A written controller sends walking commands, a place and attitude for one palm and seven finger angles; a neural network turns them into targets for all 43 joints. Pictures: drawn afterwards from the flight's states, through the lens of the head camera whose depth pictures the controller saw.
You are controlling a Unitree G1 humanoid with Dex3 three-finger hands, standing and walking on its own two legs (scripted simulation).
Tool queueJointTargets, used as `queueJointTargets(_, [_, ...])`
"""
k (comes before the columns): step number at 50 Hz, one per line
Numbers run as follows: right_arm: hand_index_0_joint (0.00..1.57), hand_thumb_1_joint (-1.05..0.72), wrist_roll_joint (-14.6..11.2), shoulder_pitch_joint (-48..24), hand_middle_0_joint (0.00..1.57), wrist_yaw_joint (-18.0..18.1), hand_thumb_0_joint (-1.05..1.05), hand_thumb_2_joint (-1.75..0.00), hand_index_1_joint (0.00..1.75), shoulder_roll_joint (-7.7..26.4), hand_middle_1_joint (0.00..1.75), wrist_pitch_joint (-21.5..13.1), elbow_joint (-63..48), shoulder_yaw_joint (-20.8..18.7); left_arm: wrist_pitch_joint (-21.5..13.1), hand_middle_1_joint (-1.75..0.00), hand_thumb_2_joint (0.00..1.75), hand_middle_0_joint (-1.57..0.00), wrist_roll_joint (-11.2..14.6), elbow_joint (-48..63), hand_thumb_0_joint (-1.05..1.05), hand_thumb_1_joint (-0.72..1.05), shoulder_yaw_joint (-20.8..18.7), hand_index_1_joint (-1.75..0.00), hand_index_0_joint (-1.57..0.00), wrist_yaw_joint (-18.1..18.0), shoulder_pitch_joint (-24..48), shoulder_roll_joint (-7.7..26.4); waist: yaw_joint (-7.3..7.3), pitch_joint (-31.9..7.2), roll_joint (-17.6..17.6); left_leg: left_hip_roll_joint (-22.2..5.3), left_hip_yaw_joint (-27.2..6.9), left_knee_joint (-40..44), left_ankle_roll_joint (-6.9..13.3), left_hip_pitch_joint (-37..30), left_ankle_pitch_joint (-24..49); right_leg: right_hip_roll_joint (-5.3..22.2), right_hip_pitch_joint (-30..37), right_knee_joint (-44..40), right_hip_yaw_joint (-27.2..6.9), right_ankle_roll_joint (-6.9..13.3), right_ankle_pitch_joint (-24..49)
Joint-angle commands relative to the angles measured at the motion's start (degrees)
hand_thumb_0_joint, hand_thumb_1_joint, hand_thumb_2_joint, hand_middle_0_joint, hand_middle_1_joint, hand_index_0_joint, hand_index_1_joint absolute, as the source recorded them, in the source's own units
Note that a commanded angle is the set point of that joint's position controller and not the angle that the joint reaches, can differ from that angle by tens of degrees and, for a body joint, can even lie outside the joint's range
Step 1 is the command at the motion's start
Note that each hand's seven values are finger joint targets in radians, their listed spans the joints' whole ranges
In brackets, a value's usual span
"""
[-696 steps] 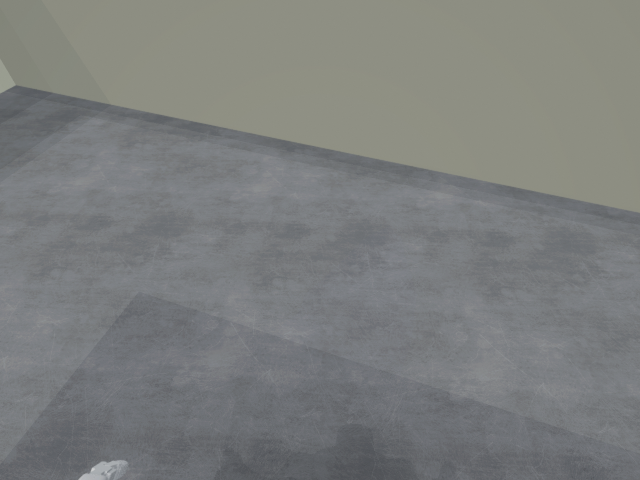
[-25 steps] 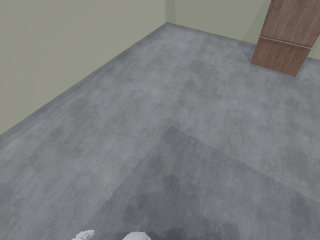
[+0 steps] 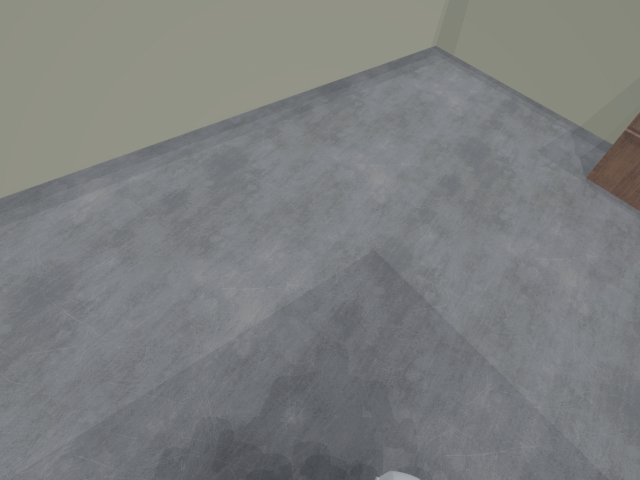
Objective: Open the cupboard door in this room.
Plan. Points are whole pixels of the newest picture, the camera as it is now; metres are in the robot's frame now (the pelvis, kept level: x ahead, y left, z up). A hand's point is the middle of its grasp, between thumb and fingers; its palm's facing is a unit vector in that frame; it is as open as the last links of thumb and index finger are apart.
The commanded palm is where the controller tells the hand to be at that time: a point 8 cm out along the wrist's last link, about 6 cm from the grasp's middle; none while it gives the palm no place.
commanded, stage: turn or walk to find it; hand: left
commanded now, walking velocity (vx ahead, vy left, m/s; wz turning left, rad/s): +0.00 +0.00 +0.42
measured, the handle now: out of the picture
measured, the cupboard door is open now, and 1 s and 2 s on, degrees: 0 0 0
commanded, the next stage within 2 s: none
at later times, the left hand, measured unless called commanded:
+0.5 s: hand out of the picture +0.03 +0.15 -0.14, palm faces +0.23 -0.93 -0.28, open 7.4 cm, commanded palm none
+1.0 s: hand out of the picture -0.09 +0.20 -0.17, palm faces +0.47 -0.84 -0.26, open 7.4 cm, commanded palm none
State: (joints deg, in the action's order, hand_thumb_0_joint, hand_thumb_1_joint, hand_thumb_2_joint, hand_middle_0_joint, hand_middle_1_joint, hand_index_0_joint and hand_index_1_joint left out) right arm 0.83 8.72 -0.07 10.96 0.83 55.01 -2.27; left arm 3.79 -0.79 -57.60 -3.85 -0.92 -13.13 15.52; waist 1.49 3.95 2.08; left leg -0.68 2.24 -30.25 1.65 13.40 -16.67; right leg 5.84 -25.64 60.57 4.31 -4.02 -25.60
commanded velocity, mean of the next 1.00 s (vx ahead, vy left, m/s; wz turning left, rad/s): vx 0.00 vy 0.00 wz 0.42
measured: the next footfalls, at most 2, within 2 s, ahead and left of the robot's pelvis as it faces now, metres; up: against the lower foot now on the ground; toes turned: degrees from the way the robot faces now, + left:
right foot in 0.30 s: +0.05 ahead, -0.14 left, +0.00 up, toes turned +3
left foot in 0.76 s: -0.06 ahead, +0.09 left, +0.00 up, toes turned +26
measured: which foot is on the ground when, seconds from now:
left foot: down 0.00-0.30, up 0.32-0.74, down 0.76-1.00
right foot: up 0.00-0.28, down 0.30-0.78, up 0.80-1.00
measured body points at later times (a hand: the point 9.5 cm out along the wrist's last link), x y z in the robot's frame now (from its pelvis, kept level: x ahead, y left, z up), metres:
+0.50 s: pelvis -0.01 -0.06 +0.00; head +0.02 -0.09 +0.45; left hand +0.01 +0.20 -0.12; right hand +0.08 -0.30 -0.16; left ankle -0.07 +0.09 -0.65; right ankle +0.01 -0.14 -0.74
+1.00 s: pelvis -0.04 -0.02 +0.00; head -0.02 +0.01 +0.45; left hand -0.12 +0.25 -0.15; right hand +0.15 -0.20 -0.13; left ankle -0.09 +0.08 -0.74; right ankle +0.00 -0.16 -0.67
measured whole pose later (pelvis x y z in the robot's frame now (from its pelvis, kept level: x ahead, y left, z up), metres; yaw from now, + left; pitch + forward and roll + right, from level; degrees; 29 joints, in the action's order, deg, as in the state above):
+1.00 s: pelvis -0.04 -0.02 +0.00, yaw +25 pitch +0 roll -1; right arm 0.8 8.2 0.0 10.8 0.9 54.9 -2.3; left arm 3.2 -0.6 -56.1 -3.6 -0.7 -11.4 15.0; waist 1.4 4.1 1.3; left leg 0.0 0.3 -27.0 1.3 12.5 -14.5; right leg 5.1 -25.5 59.0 2.8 -4.8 -24.8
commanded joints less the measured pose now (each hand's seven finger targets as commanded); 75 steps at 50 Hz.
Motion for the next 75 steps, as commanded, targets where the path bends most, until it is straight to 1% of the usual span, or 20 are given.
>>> queueJointTargets(1, [0.20, -0.90, 0.1, 3.3, 0.20, 1.2, 0.00, -0.90, 0.30, 11.4, 0.30, -0.8, -2.4, -2.5, -2.0, -0.30, 0.90, -0.20, 0.0, 5.4, 0.00, 0.90, -0.4, -0.30, -0.20, 0.3, 2.0, 2.9, -2.30, -5.2, -9.8, -12.9, -12.3, 10.9, 7.0, -8.5, 31.6, 0.2, -5.1, 1.0, -2.6, -1.2, 2.4])
queueJointTargets(9, [0.20, -0.90, 0.7, 3.3, 0.20, 0.7, 0.00, -0.90, 0.30, 12.0, 0.30, 0.1, -3.3, -3.5, -2.2, -0.30, 0.90, -0.20, 0.2, 7.9, 0.00, 0.90, 0.1, -0.30, -0.20, 0.0, 4.3, 1.9, -3.18, -4.9, -11.5, -12.3, -17.9, 9.6, 7.9, -4.9, 26.0, -2.4, 1.7, -14.2, -2.0, -0.5, -0.2])
queueJointTargets(13, [0.20, -0.90, 0.2, 1.1, 0.20, 0.5, 0.00, -0.90, 0.30, 11.5, 0.30, 0.4, -4.3, -3.8, -3.4, -0.30, 0.90, -0.20, 0.4, 6.6, 0.00, 0.90, -0.3, -0.30, -0.20, -0.3, -2.9, 2.5, 0.38, -7.3, -8.7, -8.5, -17.8, 3.1, 4.4, 2.8, 20.8, -3.3, 16.9, -35.1, -0.7, 0.3, 13.0])
queueJointTargets(14, [0.20, -0.90, -0.3, 2.1, 0.20, 0.2, 0.00, -0.90, 0.30, 8.8, 0.30, 0.3, -4.4, -3.6, -4.1, -0.30, 0.90, -0.20, -0.2, 6.3, 0.00, 0.90, -0.8, -0.30, -0.20, -0.6, -4.4, 5.8, 0.75, -8.0, -0.8, -4.2, -14.5, -3.2, 1.0, 10.2, 10.3, 3.1, 24.9, -41.5, -6.9, 1.9, 15.5])
queueJointTargets(15, [0.20, -0.90, -0.4, 2.8, 0.20, -0.1, 0.00, -0.90, 0.30, 4.9, 0.30, 0.2, -6.0, -2.8, -4.5, -0.30, 0.90, -0.20, -0.9, 6.6, 0.00, 0.90, -1.8, -0.30, -0.20, -1.0, -4.9, 10.6, 0.92, -7.3, 15.1, 4.2, -5.2, -15.5, -3.1, 20.4, -11.7, 18.0, 28.5, -43.9, -21.7, 8.2, 21.8])
queueJointTargets(16, [0.20, -0.90, 0.2, 0.9, 0.20, 0.2, 0.00, -0.90, 0.30, 7.8, 0.30, 1.0, -6.3, -3.5, -4.3, -0.30, 0.90, -0.20, -0.3, 7.6, 0.00, 0.90, -1.6, -0.30, -0.20, -0.9, -4.8, 10.8, 1.91, -6.4, 12.2, 2.7, -7.1, -26.2, -3.1, 18.5, -17.5, 22.3, 19.6, -45.0, -22.6, 12.7, 22.6])
queueJointTargets(20, [0.20, -0.90, 0.6, 4.9, 0.20, -0.9, 0.00, -0.90, 0.30, 6.9, 0.30, 2.4, -2.2, -3.7, -4.4, -0.30, 0.90, -0.20, -0.3, 9.9, 0.00, 0.90, -0.5, -0.30, -0.20, -1.0, 5.4, 4.8, -3.34, -0.8, 5.5, -0.7, -6.1, -40.3, -4.0, 17.7, -5.0, 12.6, 11.2, -44.7, -8.5, 10.1, 16.2])
queueJointTargets(31, [0.20, -0.90, -0.2, -1.5, 0.20, -0.7, 0.00, -0.90, 0.30, 5.0, 0.30, 1.7, -2.9, -1.9, -4.1, -0.30, 0.90, -0.20, -1.0, 5.3, 0.00, 0.90, -1.5, -0.30, -0.20, -0.8, -3.9, 7.7, 1.62, -4.0, 8.4, -1.5, 0.5, -19.0, -5.4, 12.3, -10.2, 15.0, 20.8, -39.6, -2.6, 12.3, 33.3])
queueJointTargets(36, [0.20, -0.90, -0.3, 2.4, 0.20, -0.4, 0.00, -0.90, 0.30, 5.5, 0.30, 0.5, -2.1, -1.6, -3.5, -0.30, 0.90, -0.20, -0.6, 4.2, 0.00, 0.90, -1.8, -0.30, -0.20, -0.6, -2.9, 8.3, -0.77, -7.1, 8.0, -0.7, 3.3, 0.5, -3.9, 1.0, -1.1, 14.0, 18.6, -32.0, 1.1, 8.7, 33.7])
queueJointTargets(37, [0.20, -0.90, -0.3, 4.5, 0.20, -0.5, 0.00, -0.90, 0.30, 7.3, 0.30, 0.0, -1.6, -2.1, -3.1, -0.30, 0.90, -0.20, -0.1, 4.4, 0.00, 0.90, -1.8, -0.30, -0.20, -0.5, -2.2, 7.5, -2.48, -7.9, 3.3, -2.5, 1.6, 7.4, -3.0, -6.2, 6.5, 12.3, 13.3, -26.9, 3.8, 5.8, 28.1])
queueJointTargets(39, [0.20, -0.90, 0.2, 8.1, 0.20, -0.2, 0.00, -0.90, 0.30, 16.2, 0.30, -0.1, -1.8, -3.9, -2.4, -0.30, 0.90, -0.20, -0.1, 7.9, 0.00, 0.90, -0.1, -0.30, -0.20, 0.0, 0.2, 1.9, -4.45, -6.8, -18.1, -22.5, -21.1, 12.2, 6.9, -12.4, 30.0, 1.7, -5.3, -7.2, 5.3, 0.1, -10.3])
queueJointTargets(41, [0.20, -0.90, 0.4, 6.8, 0.20, 1.2, 0.00, -0.90, 0.30, 14.3, 0.30, 0.0, -0.7, -3.5, -1.5, -0.30, 0.90, -0.20, 0.0, 7.6, 0.00, 0.90, -0.5, -0.30, -0.20, -0.4, 4.9, 2.6, -4.80, -4.3, -17.1, -19.7, -19.7, 12.2, 8.4, -7.5, 29.3, 1.6, -6.8, 1.4, -1.9, 0.1, -7.1])
queueJointTargets(45, [0.20, -0.90, 0.2, 1.2, 0.20, 1.3, 0.00, -0.90, 0.30, 11.5, 0.30, -0.7, -2.7, -2.5, -2.0, -0.30, 0.90, -0.20, 0.0, 5.0, 0.00, 0.90, -0.6, -0.30, -0.20, 0.5, 1.3, 2.8, -1.81, -5.1, -10.5, -13.2, -11.7, 10.4, 6.9, -8.0, 31.9, 0.6, -4.9, 2.1, -2.2, -0.7, 1.2])
queueJointTargets(51, [0.20, -0.90, 0.5, 3.2, 0.20, 0.9, 0.00, -0.90, 0.30, 12.1, 0.30, -0.2, -2.6, -3.4, -2.0, -0.30, 0.90, -0.20, 0.2, 7.3, 0.00, 0.90, 0.0, -0.30, -0.20, 0.2, 4.4, 1.8, -3.29, -5.4, -10.4, -13.3, -15.1, 9.3, 8.2, -8.3, 30.4, -1.1, -1.9, -8.8, -2.1, -1.1, -1.0])
queueJointTargets(56, [0.20, -0.90, 0.4, 0.8, 0.20, 0.6, 0.00, -0.90, 0.30, 12.0, 0.30, 0.3, -3.7, -3.9, -3.2, -0.30, 0.90, -0.20, 0.4, 6.7, 0.00, 0.90, -0.1, -0.30, -0.20, 0.0, -0.8, 2.0, -0.83, -7.1, -10.6, -10.1, -17.1, 4.4, 5.7, -1.8, 27.8, -3.9, 12.0, -29.7, 0.0, -0.1, 8.5])
queueJointTargets(58, [0.20, -0.90, -0.4, 1.6, 0.20, 0.1, 0.00, -0.90, 0.30, 8.3, 0.30, 0.2, -4.4, -3.5, -4.2, -0.30, 0.90, -0.20, -0.4, 6.0, 0.00, 0.90, -1.0, -0.30, -0.20, -0.6, -4.3, 6.5, 0.64, -8.3, 0.7, -3.3, -11.6, -5.3, 0.0, 10.4, 9.7, 5.7, 25.5, -41.0, -7.9, 2.5, 17.1])
queueJointTargets(59, [0.20, -0.90, -0.3, 1.3, 0.20, -0.2, 0.00, -0.90, 0.30, 5.2, 0.30, 0.3, -6.2, -2.8, -4.5, -0.30, 0.90, -0.20, -1.0, 6.6, 0.00, 0.90, -1.9, -0.30, -0.20, -0.9, -4.5, 11.0, 1.20, -6.6, 13.4, 4.0, -4.1, -17.1, -3.3, 19.4, -13.0, 19.2, 27.2, -43.0, -20.5, 8.9, 25.7])
queueJointTargets(60, [0.20, -0.90, 0.1, -0.3, 0.20, 0.1, 0.00, -0.90, 0.30, 7.8, 0.30, 1.2, -6.2, -3.5, -4.5, -0.30, 0.90, -0.20, -0.4, 7.2, 0.00, 0.90, -2.1, -0.30, -0.20, -1.0, -4.5, 10.8, 2.16, -6.3, 12.3, 2.0, -7.0, -27.8, -3.0, 17.4, -17.4, 22.4, 19.1, -44.7, -21.6, 13.2, 24.2])
queueJointTargets(64, [0.20, -0.90, 0.3, 3.8, 0.20, -0.9, 0.00, -0.90, 0.30, 6.7, 0.30, 2.2, -2.7, -3.7, -4.2, -0.30, 0.90, -0.20, -0.5, 9.6, 0.00, 0.90, -0.8, -0.30, -0.20, -1.1, 5.7, 5.2, -3.16, -1.4, 6.6, -0.7, -5.4, -39.3, -3.9, 16.3, -6.7, 13.2, 11.4, -43.4, -7.0, 10.4, 19.0])
queueJointTargets(75, [0.20, -0.90, -0.4, 0.8, 0.20, -0.6, 0.00, -0.90, 0.30, 4.9, 0.30, 0.8, -3.1, -1.9, -3.7, -0.30, 0.90, -0.20, -1.0, 5.7, 0.00, 0.90, -2.0, -0.30, -0.20, -0.7, -2.1, 9.0, 0.55, -6.2, 9.3, -0.4, 2.7, -7.8, -4.5, 6.8, -7.9, 14.9, 20.6, -34.9, -1.4, 10.8, 35.0])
